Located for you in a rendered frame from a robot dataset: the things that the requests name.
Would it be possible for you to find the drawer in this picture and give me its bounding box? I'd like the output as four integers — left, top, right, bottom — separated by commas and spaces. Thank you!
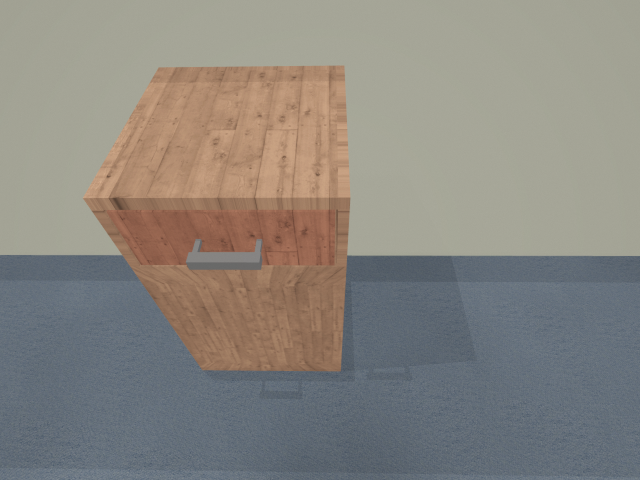
107, 210, 335, 265

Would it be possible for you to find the cabinet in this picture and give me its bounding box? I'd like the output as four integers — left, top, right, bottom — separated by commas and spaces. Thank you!
83, 65, 350, 371

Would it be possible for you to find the handle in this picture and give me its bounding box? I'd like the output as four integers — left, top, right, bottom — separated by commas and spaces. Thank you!
186, 239, 263, 270

